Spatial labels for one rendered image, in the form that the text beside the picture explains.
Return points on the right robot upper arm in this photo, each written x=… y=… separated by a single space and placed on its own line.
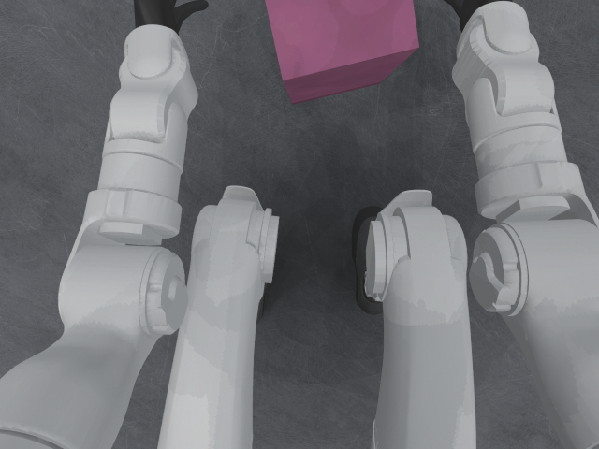
x=543 y=278

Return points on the left robot forearm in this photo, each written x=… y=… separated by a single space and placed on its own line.
x=136 y=201

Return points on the robot left shin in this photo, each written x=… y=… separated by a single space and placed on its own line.
x=204 y=221

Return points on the robot left hand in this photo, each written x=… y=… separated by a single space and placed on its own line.
x=164 y=12

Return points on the right robot thigh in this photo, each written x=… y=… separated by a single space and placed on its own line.
x=426 y=397

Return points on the robot right hand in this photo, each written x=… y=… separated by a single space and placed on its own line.
x=466 y=8

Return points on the right robot forearm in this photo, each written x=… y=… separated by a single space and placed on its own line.
x=514 y=124

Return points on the carton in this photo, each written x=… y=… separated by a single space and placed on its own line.
x=327 y=47

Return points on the left robot upper arm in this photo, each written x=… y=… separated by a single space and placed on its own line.
x=116 y=302

